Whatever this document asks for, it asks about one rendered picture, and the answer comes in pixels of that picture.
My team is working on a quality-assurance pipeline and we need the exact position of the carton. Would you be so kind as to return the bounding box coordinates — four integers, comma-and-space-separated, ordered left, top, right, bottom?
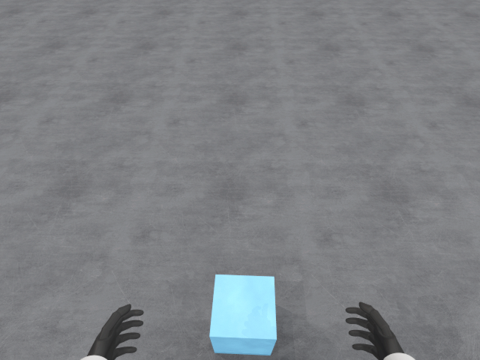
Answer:
209, 274, 277, 356

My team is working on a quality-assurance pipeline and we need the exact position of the robot left hand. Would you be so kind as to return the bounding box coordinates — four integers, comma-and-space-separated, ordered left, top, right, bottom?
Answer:
87, 304, 144, 360

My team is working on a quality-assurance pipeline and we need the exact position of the robot right hand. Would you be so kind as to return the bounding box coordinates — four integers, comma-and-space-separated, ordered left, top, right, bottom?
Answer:
346, 302, 405, 360

